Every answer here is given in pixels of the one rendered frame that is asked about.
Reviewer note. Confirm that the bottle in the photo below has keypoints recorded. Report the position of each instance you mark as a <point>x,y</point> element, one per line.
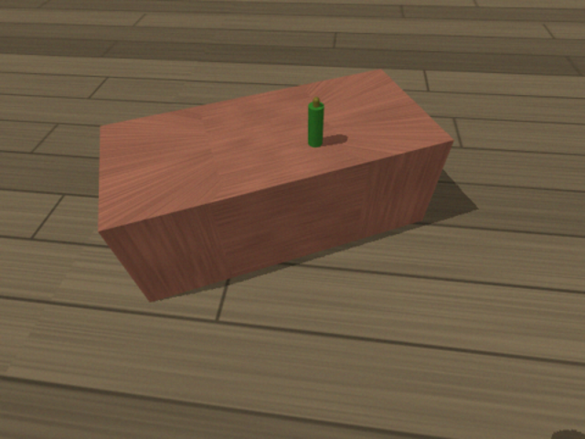
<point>315,122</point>

